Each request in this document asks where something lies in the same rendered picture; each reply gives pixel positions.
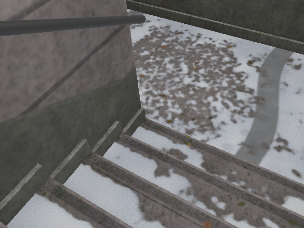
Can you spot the stairs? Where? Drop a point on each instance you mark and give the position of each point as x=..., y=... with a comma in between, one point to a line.
x=162, y=178

